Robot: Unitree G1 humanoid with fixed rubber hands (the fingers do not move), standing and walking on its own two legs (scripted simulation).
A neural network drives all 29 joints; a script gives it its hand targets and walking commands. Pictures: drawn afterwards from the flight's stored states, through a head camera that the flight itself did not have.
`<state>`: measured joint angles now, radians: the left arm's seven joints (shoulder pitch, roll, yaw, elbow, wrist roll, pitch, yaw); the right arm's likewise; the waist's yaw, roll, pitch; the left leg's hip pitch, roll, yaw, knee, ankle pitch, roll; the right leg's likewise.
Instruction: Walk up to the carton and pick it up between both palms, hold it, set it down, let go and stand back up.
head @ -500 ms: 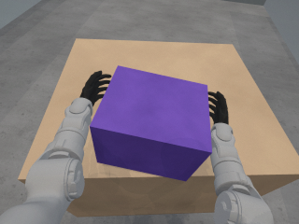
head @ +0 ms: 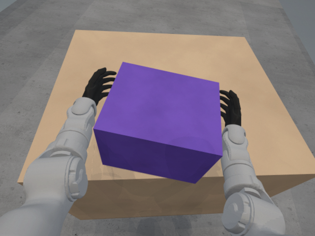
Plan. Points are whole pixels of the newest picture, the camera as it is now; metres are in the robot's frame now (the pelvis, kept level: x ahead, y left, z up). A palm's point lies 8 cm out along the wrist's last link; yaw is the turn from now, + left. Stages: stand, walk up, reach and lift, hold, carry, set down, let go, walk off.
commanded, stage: set down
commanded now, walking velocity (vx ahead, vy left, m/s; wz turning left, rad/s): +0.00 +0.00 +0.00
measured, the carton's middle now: (159, 124) +0.41 -0.01 +0.02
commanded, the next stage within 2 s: none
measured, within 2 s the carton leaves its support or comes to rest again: neither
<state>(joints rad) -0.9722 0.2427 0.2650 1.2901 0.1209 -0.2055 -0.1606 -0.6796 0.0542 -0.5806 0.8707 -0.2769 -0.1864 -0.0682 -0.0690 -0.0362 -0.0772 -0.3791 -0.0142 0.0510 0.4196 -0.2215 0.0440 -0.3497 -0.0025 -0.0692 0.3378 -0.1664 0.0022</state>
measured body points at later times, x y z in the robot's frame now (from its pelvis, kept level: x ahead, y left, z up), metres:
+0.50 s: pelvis +0.00 +0.00 +0.00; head +0.06 +0.04 +0.44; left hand +0.46 +0.17 +0.07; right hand +0.40 -0.20 +0.07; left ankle -0.02 +0.08 -0.74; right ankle -0.01 -0.12 -0.74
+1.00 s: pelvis +0.00 +0.00 +0.00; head +0.07 +0.03 +0.44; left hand +0.46 +0.17 +0.07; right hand +0.40 -0.20 +0.06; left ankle -0.02 +0.08 -0.74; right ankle -0.01 -0.12 -0.74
